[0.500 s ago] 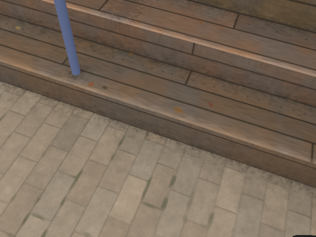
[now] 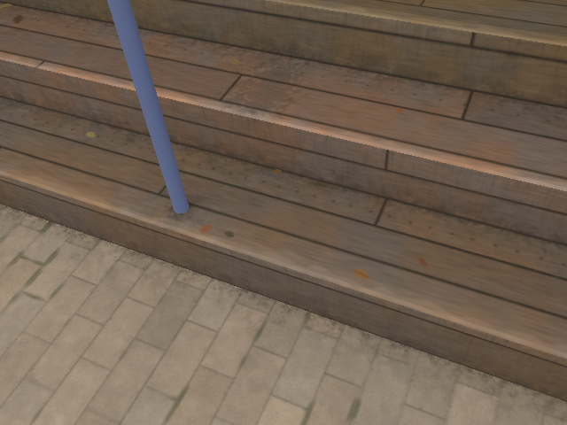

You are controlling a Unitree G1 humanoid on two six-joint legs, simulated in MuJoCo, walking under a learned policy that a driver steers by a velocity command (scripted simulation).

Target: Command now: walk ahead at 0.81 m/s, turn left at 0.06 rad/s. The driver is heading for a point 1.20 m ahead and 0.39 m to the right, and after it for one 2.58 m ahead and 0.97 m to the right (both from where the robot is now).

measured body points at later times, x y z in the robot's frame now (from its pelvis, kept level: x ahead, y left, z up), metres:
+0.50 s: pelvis +0.36 +0.05 +0.00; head +0.39 +0.05 +0.45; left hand +0.45 +0.31 -0.13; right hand +0.42 -0.24 -0.12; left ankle +0.37 +0.13 -0.74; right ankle +0.28 -0.09 -0.63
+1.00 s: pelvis +0.77 -0.05 +0.00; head +0.81 -0.07 +0.45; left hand +0.83 +0.22 -0.12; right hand +0.98 -0.33 +0.02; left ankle +0.94 +0.02 -0.50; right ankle +0.62 -0.04 -0.74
